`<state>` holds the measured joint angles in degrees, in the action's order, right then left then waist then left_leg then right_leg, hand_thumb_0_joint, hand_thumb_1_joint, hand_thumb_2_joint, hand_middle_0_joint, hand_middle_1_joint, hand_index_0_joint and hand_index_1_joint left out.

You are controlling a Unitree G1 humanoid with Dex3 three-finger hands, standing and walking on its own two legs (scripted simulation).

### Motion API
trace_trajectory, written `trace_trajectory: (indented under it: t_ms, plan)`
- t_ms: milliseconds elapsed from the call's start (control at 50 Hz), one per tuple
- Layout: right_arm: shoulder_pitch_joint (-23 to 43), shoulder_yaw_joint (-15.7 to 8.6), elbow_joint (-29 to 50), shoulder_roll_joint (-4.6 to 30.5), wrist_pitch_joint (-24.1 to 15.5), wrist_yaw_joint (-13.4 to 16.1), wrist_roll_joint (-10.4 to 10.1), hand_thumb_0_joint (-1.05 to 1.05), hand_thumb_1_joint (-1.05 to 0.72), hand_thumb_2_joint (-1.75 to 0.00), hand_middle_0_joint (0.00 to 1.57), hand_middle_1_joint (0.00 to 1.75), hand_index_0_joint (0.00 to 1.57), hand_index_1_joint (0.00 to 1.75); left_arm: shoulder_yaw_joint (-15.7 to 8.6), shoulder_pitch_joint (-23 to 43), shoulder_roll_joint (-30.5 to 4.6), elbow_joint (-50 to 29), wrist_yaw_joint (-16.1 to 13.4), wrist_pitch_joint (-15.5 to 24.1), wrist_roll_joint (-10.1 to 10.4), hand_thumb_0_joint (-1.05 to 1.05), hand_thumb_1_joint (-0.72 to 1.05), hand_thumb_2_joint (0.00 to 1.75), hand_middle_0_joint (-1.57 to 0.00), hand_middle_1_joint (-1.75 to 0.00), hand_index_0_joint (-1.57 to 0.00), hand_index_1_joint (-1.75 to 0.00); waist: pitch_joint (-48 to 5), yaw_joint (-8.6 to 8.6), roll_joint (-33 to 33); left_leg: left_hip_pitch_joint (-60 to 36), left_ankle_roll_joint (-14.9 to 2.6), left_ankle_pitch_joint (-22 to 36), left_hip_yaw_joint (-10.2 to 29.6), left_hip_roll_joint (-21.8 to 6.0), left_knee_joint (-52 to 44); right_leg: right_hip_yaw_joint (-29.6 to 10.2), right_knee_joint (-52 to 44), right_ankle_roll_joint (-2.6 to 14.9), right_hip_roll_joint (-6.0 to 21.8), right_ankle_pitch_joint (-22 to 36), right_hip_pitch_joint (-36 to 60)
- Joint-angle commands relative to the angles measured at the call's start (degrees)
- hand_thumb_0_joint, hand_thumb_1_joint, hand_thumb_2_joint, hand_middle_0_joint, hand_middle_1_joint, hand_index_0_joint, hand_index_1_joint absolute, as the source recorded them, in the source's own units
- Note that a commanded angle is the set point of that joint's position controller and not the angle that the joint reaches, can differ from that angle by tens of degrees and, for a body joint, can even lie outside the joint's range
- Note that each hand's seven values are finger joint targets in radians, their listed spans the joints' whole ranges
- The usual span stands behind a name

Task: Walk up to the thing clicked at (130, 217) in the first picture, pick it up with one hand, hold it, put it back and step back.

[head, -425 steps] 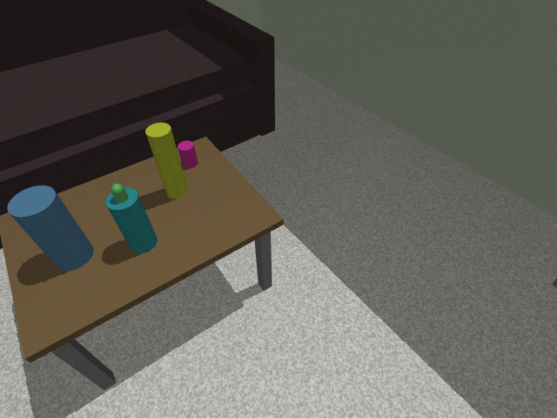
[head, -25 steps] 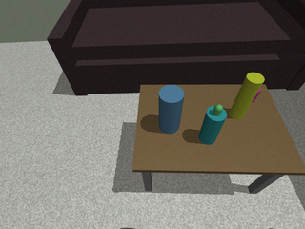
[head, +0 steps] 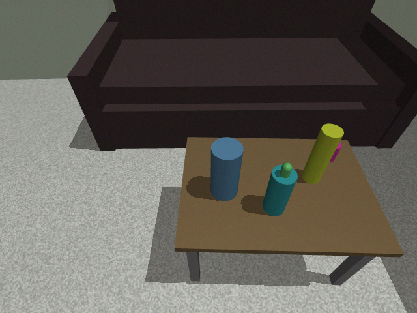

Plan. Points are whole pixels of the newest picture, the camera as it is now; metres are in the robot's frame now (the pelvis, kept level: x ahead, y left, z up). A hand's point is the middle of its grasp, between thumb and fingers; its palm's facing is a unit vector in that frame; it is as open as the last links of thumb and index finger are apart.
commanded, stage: walk up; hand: right
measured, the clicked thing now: (279, 187) +0.56 -0.22 -0.22
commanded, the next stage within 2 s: stand in 1.08 s
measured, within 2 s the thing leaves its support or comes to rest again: neither
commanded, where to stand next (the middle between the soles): +0.08 +0.01 m, yaw -1 degrees
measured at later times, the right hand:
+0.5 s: hand out of the picture +0.10 -0.24 -0.14, palm faces -0.01 +0.94 -0.35, open 7.4 cm
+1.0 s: hand out of the picture +0.09 -0.24 -0.15, palm faces -0.01 +0.94 -0.34, open 7.4 cm
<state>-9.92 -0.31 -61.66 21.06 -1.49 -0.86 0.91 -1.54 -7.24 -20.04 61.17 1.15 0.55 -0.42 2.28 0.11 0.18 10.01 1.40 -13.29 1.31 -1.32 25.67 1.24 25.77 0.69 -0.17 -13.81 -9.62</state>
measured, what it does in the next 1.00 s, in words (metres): stands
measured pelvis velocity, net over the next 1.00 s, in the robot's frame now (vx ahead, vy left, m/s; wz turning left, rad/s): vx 0.02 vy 0.01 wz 0.00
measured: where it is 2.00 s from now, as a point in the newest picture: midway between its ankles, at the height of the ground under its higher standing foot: outside the picture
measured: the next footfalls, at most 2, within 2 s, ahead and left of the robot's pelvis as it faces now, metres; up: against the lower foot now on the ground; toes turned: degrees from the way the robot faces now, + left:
none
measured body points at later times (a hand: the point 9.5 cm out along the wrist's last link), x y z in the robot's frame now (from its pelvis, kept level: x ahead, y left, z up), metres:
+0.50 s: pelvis +0.01 +0.01 +0.01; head +0.01 +0.02 +0.46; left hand +0.11 +0.31 -0.13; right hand +0.10 -0.29 -0.12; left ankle +0.01 +0.14 -0.74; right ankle +0.00 -0.11 -0.74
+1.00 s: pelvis +0.02 +0.01 +0.01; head +0.02 +0.02 +0.46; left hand +0.10 +0.31 -0.13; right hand +0.09 -0.29 -0.13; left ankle +0.01 +0.14 -0.74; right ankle +0.00 -0.11 -0.74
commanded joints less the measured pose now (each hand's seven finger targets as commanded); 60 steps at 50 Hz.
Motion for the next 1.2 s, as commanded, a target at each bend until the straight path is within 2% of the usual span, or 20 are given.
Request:
trace_trajectory:
  t_ms: [0,40,180,280,360,400,500,560,780,1040,1060,1140,1180]
  plan:
    - [3.48,-2.21,3.16,11.74,-1.64,1.32,-0.33,0.00,-0.90,-0.90,0.20,0.30,0.20,0.30,-2.46,5.03,-12.77,-3.00,-0.94,1.91,0.30,0.00,0.90,0.90,-0.20,-0.30,-0.20,-0.30,-4.65,-0.20,-0.86,-1.14,-3.02,10.82,3.66,-4.26,-3.95,-7.09,-6.81,2.12,7.39,9.50,3.17]
    - [4.11,-2.17,2.84,11.71,-1.57,1.44,-0.40,0.00,-0.90,-0.90,0.20,0.30,0.20,0.30,-2.34,4.83,-12.50,-2.35,-1.06,1.75,0.40,0.00,0.90,0.90,-0.20,-0.30,-0.20,-0.30,-5.74,-0.39,-0.38,-1.92,-3.22,13.23,3.79,-4.87,-4.12,-6.11,-6.42,1.95,7.15,11.86,4.64]
    - [5.27,-2.21,1.68,11.63,-1.32,1.70,-0.37,0.00,-0.90,-0.90,0.20,0.30,0.20,0.30,-2.00,5.63,-12.20,-0.79,-1.14,1.21,0.40,0.00,0.90,0.90,-0.20,-0.30,-0.20,-0.30,-4.84,-0.47,0.37,-2.03,-3.31,14.68,4.01,-5.46,-6.02,-4.97,-6.70,1.42,6.92,12.25,5.69]
    - [6.47,-2.35,1.26,11.55,-1.18,1.64,-0.18,0.00,-0.90,-0.90,0.20,0.30,0.20,0.30,-1.80,6.45,-12.20,0.10,-1.17,1.00,0.22,0.00,0.90,0.90,-0.20,-0.30,-0.20,-0.30,-3.43,-0.44,0.69,-2.35,-3.25,13.60,4.03,-5.50,-7.46,-4.82,-7.40,0.91,6.86,11.32,4.84]
    - [6.60,-2.51,1.03,11.42,-1.29,1.70,-0.24,0.00,-0.90,-0.90,0.20,0.30,0.20,0.30,-1.70,6.49,-11.76,0.50,-1.14,1.03,0.19,0.00,0.90,0.90,-0.20,-0.30,-0.20,-0.30,-4.28,-0.41,1.11,-3.29,-3.30,14.74,3.98,-5.82,-8.05,-4.68,-7.61,0.77,7.04,12.00,5.91]
    - [6.88,-2.56,1.10,11.35,-1.23,1.67,-0.27,0.00,-0.90,-0.90,0.20,0.30,0.20,0.30,-1.64,6.44,-11.83,0.65,-1.15,1.09,0.07,0.00,0.90,0.90,-0.20,-0.30,-0.20,-0.30,-4.62,-0.36,0.64,-3.83,-3.35,14.72,3.70,-5.68,-8.08,-4.71,-7.92,0.63,7.19,12.64,6.26]
    - [7.51,-2.51,1.01,11.03,-1.10,1.58,-0.14,0.00,-0.90,-0.90,0.20,0.30,0.20,0.30,-1.58,6.58,-11.75,1.08,-1.19,0.99,-0.05,0.00,0.90,0.90,-0.20,-0.30,-0.20,-0.30,-3.10,-0.35,0.80,-2.89,-3.10,11.40,3.96,-5.38,-9.18,-4.70,-8.84,0.37,6.81,9.68,5.21]
    - [7.19,-2.43,1.08,10.70,-1.09,1.51,-0.19,0.00,-0.90,-0.90,0.20,0.30,0.20,0.30,-1.64,6.38,-11.92,1.02,-1.19,1.21,-0.14,0.00,0.90,0.90,-0.20,-0.30,-0.20,-0.30,-4.56,-0.35,-0.17,-4.27,-3.07,12.46,3.43,-5.15,-8.65,-5.14,-8.89,0.41,7.21,11.02,5.75]
    - [6.72,-2.41,0.69,10.84,-0.87,1.51,-0.17,0.00,-0.90,-0.90,0.20,0.30,0.20,0.30,-1.79,5.68,-11.92,1.07,-1.32,1.16,-0.30,0.00,0.90,0.90,-0.20,-0.30,-0.20,-0.30,-3.91,-0.24,0.25,-3.18,-3.04,10.54,3.45,-4.91,-9.11,-4.95,-9.40,0.40,6.99,9.97,6.06]
    - [6.31,-2.52,0.80,10.57,-0.60,1.53,-0.22,0.00,-0.90,-0.90,0.20,0.30,0.20,0.30,-1.89,5.73,-11.72,0.82,-1.54,1.10,-0.23,0.00,0.90,0.90,-0.20,-0.30,-0.20,-0.30,-3.49,0.04,0.09,-3.59,-2.73,12.98,3.45,-4.72,-8.65,-4.74,-9.32,0.33,6.78,12.53,6.17]
    - [7.35,-1.98,0.77,10.80,-0.48,1.64,-0.44,0.00,-0.90,-0.90,0.20,0.30,0.20,0.30,-1.37,5.29,-11.85,0.77,-1.69,1.23,0.22,0.00,0.90,0.90,-0.20,-0.30,-0.20,-0.30,-1.81,-0.32,0.53,-2.91,-2.44,15.49,4.13,-5.71,-9.16,-5.42,-9.90,0.14,8.00,14.35,5.26]
    - [7.09,-1.87,0.52,10.98,-0.56,1.67,-0.66,0.00,-0.90,-0.90,0.20,0.30,0.20,0.30,-1.35,4.62,-12.07,1.00,-1.79,1.35,0.16,0.00,0.90,0.90,-0.20,-0.30,-0.20,-0.30,-4.57,-0.30,0.61,-5.62,-2.45,19.00,4.33,-6.18,-8.81,-5.18,-9.51,0.15,8.08,17.23,6.91]
    - [6.99,-1.80,0.41,10.99,-0.50,1.69,-0.64,0.00,-0.90,-0.90,0.20,0.30,0.20,0.30,-1.24,4.78,-11.86,0.90,-1.78,1.33,0.09,0.00,0.90,0.90,-0.20,-0.30,-0.20,-0.30,-5.57,-0.11,0.76,-5.73,-2.39,18.59,3.95,-6.14,-8.77,-5.05,-9.60,0.13,8.16,17.34,7.37]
